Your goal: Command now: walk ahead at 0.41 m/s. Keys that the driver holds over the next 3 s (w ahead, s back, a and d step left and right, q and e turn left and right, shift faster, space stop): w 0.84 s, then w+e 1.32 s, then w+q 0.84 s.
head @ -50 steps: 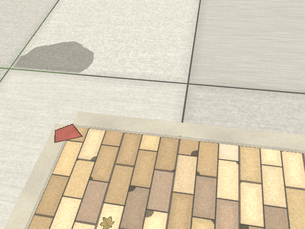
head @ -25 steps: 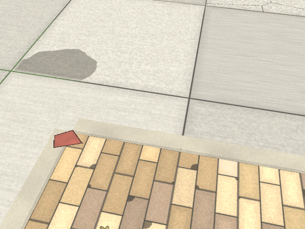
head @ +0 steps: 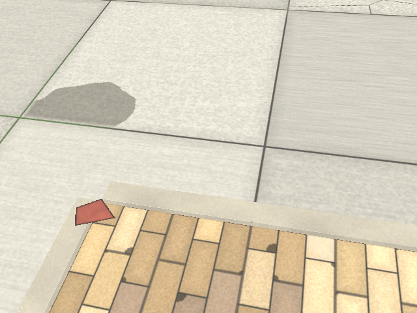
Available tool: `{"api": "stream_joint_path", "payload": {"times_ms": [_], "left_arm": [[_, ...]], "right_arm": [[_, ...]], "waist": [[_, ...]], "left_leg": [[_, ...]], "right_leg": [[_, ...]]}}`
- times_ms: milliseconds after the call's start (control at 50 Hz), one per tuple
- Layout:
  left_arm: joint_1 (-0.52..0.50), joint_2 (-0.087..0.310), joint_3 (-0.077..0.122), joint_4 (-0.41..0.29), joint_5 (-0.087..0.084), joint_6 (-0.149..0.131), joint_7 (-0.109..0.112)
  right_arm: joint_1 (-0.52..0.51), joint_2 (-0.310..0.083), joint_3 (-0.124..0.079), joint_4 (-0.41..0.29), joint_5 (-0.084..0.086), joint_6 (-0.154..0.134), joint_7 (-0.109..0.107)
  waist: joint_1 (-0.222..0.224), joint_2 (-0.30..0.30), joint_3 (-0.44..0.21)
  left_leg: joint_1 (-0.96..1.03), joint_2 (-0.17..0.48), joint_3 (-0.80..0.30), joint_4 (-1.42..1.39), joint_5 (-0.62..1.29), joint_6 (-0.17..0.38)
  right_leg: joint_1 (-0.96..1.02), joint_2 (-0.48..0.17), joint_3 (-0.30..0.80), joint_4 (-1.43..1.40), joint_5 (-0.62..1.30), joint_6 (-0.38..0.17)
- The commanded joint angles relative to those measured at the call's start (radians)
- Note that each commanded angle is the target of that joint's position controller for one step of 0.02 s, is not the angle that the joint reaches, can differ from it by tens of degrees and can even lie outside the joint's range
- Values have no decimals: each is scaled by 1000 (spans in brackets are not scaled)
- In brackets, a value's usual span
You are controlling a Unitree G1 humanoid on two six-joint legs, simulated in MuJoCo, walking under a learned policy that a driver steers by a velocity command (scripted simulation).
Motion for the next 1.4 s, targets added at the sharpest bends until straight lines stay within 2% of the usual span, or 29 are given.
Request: {"api": "stream_joint_path", "payload": {"times_ms": [20,100,200,260,300,320,340,360,380,420,440,520,640,720,800,840,860,880,900,920,960,1020,1100,1220,1320,1340,1360,1380,1400], "left_arm": [[52,120,14,-31,1,3,10],[58,154,16,-35,4,17,32],[105,169,24,-13,-13,21,37],[80,198,39,-18,-13,31,39],[54,199,41,-30,-2,48,41],[60,163,26,-57,15,48,44],[214,-6,-20,-65,8,27,28],[121,116,9,-61,-25,-1,20],[-3,174,28,-110,-53,-16,18],[-75,157,32,-124,-31,-22,29],[-46,141,34,-119,-22,-11,30],[-77,98,29,-145,-8,27,34],[-320,76,14,-222,-1,10,19],[-433,86,10,-270,-14,3,-2],[-394,133,24,-285,-14,-5,-20],[-116,214,67,-208,-9,-5,-9],[30,319,91,-183,11,0,-3],[70,302,87,-161,-3,6,-11],[21,219,61,-174,-11,8,-12],[-67,193,53,-196,-10,9,-10],[-163,154,42,-222,8,9,-10],[-165,153,45,-224,2,4,-6],[-101,196,63,-205,-10,7,19],[-7,208,72,-176,-24,23,36],[-21,192,75,-191,-17,48,47],[-29,148,59,-206,-10,48,44],[-9,84,36,-232,13,48,43],[121,48,25,-270,-28,33,40],[90,161,47,-237,-44,33,44]], "right_arm": [[-119,-32,-8,-92,-10,-19,19],[-265,10,15,-140,-3,-20,29],[-375,-15,18,-176,7,-31,50],[-318,-67,-1,-166,1,-36,54],[-44,-136,-40,-83,3,-28,38],[145,-196,-56,-40,-11,-21,23],[189,-255,-62,-12,-18,-22,33],[165,-146,-36,-7,-10,-23,33],[70,-113,-24,-12,-8,-25,28],[-50,-74,-11,-22,-22,-36,32],[-71,-57,-6,-17,-35,-42,34],[-50,-81,-9,26,-22,-59,32],[56,-135,-15,77,-12,-44,5],[142,-148,-15,124,-2,-25,3],[135,-173,-24,138,-3,2,-4],[111,-146,-10,125,-14,13,-7],[195,-57,21,92,-30,-1,-3],[241,-13,37,109,-29,-26,6],[147,-124,10,93,-3,-46,14],[61,-141,6,67,10,-59,16],[10,-124,2,57,-15,-61,7],[30,-80,6,55,-30,-38,3],[-128,-70,11,-1,-36,-31,-3],[-305,-71,16,-59,-16,-48,16],[-189,-141,-13,-36,-14,-70,21],[-69,-177,-30,-14,-26,-75,15],[92,-240,-45,4,-30,-70,7],[121,-293,-59,32,-32,-53,14],[72,-176,-33,5,-20,-51,19]], "waist": [[16,-131,70],[41,-118,107],[43,-129,158],[-26,-151,81],[-170,-156,-101],[-228,-58,-245],[-123,240,-416],[-169,154,-348],[-148,119,-154],[-78,-11,-29],[-39,17,-28],[-10,21,32],[-90,-4,75],[-129,1,88],[-73,38,39],[60,20,-145],[58,-160,-324],[43,-313,-406],[56,-226,-289],[38,-168,-155],[-19,-76,-40],[-65,-96,-31],[-35,-90,25],[18,-112,39],[-61,-145,-13],[-117,-117,-111],[-164,37,-267],[-82,379,-321],[-106,206,-217]], "left_leg": [[-300,57,4,-63,114,-20],[-206,29,47,-334,271,-51],[-140,4,42,-508,330,-19],[-20,-37,56,-535,249,35],[345,-80,87,-545,245,92],[686,105,-128,-500,202,153],[981,357,-665,-642,-82,332],[902,333,-757,-772,-228,300],[742,300,-590,-798,-178,247],[460,225,-367,-848,81,207],[387,195,-301,-875,138,199],[254,173,-183,-959,205,222],[293,120,-58,-969,266,172],[443,175,-69,-912,269,162],[572,221,-83,-777,498,124],[465,133,-10,-439,669,74],[125,21,54,-57,353,11],[-126,-101,-32,150,-287,-19],[-247,-36,-94,243,-276,-2],[-283,11,-69,226,-177,10],[-198,75,-58,107,-39,1],[-107,83,-55,-10,18,-35],[-137,57,-54,-284,222,-81],[-25,-4,-63,-539,381,-85],[184,-12,-55,-636,225,-31],[383,45,-94,-627,202,11],[644,232,-280,-606,154,61],[859,403,-737,-731,-89,201],[778,370,-709,-767,-225,173]], "right_leg": [[177,-231,225,-202,343,-123],[74,-194,124,-249,374,-114],[113,-249,107,-256,376,-120],[206,-276,88,-120,733,-93],[143,-223,41,205,972,-53],[-110,-176,29,514,663,-29],[-471,39,75,872,-208,27],[-584,8,189,985,-269,11],[-653,-44,155,992,-184,-3],[-567,-128,125,887,-28,1],[-500,-156,135,857,7,4],[-503,-185,110,721,63,42],[-515,-138,49,311,398,64],[-544,-112,52,193,384,47],[-456,-71,33,136,220,-8],[-48,-54,15,132,244,-71],[356,-298,372,151,211,-201],[511,-399,753,-16,42,-295],[443,-363,706,-55,-61,-249],[297,-327,575,-77,-8,-217],[52,-256,415,-130,193,-199],[-62,-214,335,-192,288,-215],[-112,-176,272,-219,260,-198],[-100,-171,295,-160,184,-151],[-37,-171,377,24,235,-105],[-95,-108,340,195,240,-76],[-247,-19,232,500,0,-34],[-601,65,158,776,-340,8],[-693,-12,213,893,-280,16]]}}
